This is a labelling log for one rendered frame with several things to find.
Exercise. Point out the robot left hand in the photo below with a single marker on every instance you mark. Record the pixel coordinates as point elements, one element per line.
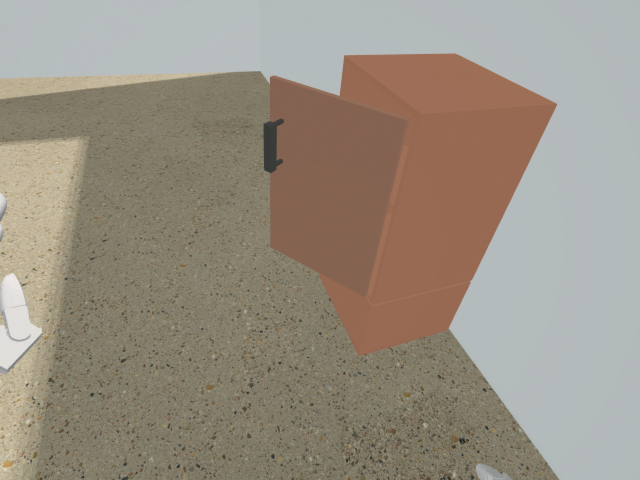
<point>20,335</point>

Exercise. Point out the handle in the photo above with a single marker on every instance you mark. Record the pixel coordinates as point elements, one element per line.
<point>270,145</point>

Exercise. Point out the cupboard door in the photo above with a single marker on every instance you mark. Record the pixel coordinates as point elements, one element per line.
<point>329,198</point>

